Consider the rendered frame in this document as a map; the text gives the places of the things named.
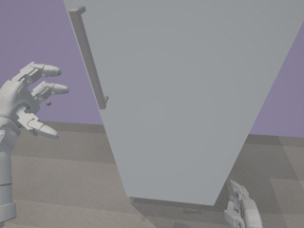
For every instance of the fridge door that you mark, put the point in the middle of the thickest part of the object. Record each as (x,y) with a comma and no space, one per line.
(185,81)

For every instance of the robot left forearm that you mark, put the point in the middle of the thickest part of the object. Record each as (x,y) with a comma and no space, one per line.
(9,132)

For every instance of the right robot hand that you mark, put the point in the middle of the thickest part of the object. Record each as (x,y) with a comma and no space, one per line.
(246,214)

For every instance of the handle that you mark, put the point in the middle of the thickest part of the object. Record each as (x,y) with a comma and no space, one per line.
(80,31)

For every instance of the left robot hand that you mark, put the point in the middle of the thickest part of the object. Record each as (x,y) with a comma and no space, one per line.
(14,95)

